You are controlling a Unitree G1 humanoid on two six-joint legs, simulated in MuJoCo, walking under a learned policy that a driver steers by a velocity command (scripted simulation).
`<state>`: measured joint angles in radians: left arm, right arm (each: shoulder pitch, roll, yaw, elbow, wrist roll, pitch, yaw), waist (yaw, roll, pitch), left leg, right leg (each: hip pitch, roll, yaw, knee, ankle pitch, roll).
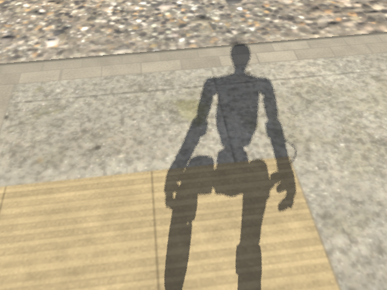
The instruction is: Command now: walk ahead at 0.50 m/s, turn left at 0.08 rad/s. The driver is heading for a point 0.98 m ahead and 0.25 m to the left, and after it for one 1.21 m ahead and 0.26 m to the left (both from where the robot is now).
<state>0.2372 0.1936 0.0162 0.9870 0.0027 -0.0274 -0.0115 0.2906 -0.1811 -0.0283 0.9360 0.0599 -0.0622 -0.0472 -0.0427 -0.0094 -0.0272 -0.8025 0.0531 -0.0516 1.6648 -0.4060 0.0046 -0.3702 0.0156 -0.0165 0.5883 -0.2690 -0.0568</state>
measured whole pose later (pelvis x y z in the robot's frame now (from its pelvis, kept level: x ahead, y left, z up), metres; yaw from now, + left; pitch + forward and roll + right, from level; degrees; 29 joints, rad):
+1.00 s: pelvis +0.60 +0.11 +0.02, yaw +22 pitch +3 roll +0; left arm 0.29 0.22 0.06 0.89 0.00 -0.10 -0.02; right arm 0.16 -0.26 -0.09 0.78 0.01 -0.08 -0.01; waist 0.05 0.03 0.01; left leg -0.65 0.09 -0.05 0.99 -0.22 0.03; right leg -0.19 0.06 0.00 0.30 -0.15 -0.07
